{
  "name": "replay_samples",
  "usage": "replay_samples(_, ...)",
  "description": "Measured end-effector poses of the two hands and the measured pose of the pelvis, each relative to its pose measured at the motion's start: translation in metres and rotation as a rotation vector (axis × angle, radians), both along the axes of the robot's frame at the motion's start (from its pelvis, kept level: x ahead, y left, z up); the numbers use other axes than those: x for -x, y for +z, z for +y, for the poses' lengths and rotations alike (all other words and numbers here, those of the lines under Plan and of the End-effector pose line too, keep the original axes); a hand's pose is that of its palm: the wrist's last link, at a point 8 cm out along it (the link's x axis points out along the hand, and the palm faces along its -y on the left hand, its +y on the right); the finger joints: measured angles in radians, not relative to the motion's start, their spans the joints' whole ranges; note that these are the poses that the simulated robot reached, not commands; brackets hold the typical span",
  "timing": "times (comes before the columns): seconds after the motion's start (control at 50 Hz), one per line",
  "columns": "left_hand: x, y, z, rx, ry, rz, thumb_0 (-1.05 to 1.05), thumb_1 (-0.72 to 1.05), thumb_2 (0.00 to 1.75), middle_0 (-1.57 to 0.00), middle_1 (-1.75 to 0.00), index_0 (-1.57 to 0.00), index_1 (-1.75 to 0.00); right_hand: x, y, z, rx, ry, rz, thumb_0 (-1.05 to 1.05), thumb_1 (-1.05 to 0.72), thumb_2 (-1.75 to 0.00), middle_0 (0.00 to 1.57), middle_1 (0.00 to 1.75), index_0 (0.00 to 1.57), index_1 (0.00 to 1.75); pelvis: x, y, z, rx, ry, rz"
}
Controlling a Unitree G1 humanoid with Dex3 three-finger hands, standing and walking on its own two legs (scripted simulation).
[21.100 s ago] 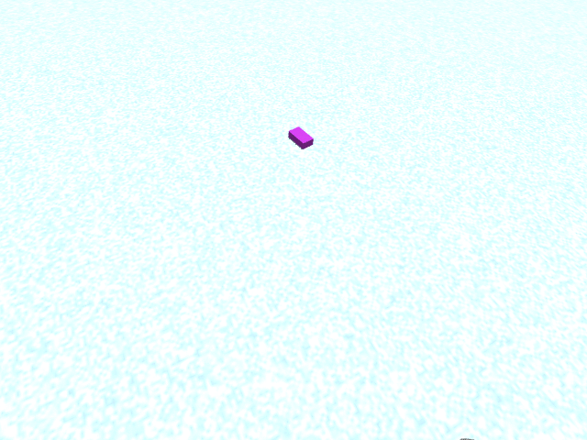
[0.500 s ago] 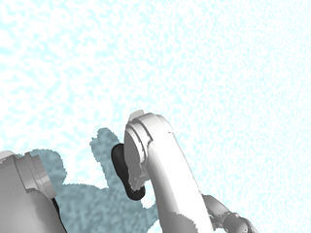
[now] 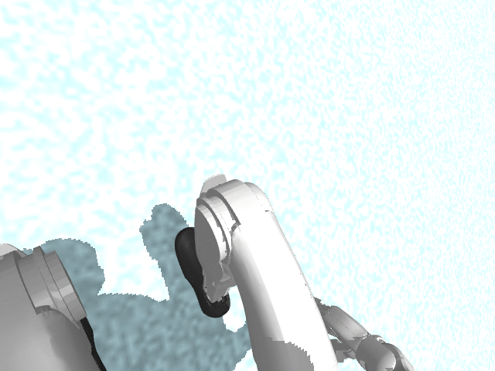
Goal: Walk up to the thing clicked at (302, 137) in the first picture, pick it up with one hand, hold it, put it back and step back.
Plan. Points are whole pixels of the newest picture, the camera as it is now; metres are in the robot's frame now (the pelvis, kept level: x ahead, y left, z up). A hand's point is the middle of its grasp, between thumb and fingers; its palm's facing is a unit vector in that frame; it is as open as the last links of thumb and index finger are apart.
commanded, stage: close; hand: left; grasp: from above
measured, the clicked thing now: out of the picture +0.46 +0.32 -0.29
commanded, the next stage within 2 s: settle in 0.44 s
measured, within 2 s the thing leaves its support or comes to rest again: leaves its support in 0.88 s
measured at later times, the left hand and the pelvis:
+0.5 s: hand out of the picture +0.45 +0.31 -0.26, palm faces -0.45 -0.12 -0.89, open 9.9 cm; pelvis +0.00 +0.00 +0.00, yaw +0 degrees
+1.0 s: hand out of the picture +0.45 +0.33 -0.23, palm faces -0.41 -0.11 -0.91, open 9.9 cm; pelvis +0.01 +0.00 +0.00, yaw +1 degrees
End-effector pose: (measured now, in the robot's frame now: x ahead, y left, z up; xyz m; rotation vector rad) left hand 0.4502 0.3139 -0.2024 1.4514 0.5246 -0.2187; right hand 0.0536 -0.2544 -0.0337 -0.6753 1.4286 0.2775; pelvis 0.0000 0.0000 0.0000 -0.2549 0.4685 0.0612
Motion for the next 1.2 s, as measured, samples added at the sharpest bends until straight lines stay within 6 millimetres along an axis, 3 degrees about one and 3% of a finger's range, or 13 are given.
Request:
replay_samples(0.34, -0.001, 0.002, 0.003, -0.001, -0.004, 0.002, 0.01, 0.14, 0.37, -0.64, -0.50, -0.64, -0.47, 0.006, -0.001, -0.003, 0.024, -0.011, 0.016, 0.00, -0.90, -0.90, 0.20, 0.30, 0.20, 0.30, 0.001, 0.000, -0.001, -0.003, -0.003, -0.001)
replay_samples(0.86, -0.001, 0.007, 0.010, -0.009, 0.018, -0.002, 0.01, 0.07, 0.41, -0.74, -0.41, -0.72, -0.40, -0.002, -0.001, -0.004, 0.029, -0.018, 0.007, 0.00, -0.92, -0.91, 0.20, 0.30, 0.20, 0.30, -0.002, 0.002, -0.001, -0.001, 0.000, 0.021)
replay_samples(1.08, 0.000, 0.051, 0.026, -0.032, 0.015, -0.047, 0.01, 0.06, 0.41, -0.74, -0.41, -0.73, -0.40, -0.023, -0.007, -0.010, 0.015, -0.067, -0.041, 0.00, -0.91, -0.91, 0.21, 0.30, 0.20, 0.30, -0.006, 0.007, -0.002, -0.011, 0.020, 0.070)
replay_samples(1.2, 0.001, 0.079, 0.024, -0.044, -0.004, -0.022, 0.01, 0.06, 0.42, -0.75, -0.40, -0.74, -0.39, -0.038, -0.013, -0.009, -0.015, -0.100, -0.094, 0.00, -0.91, -0.91, 0.20, 0.30, 0.20, 0.30, -0.004, 0.013, -0.002, -0.026, 0.035, 0.091)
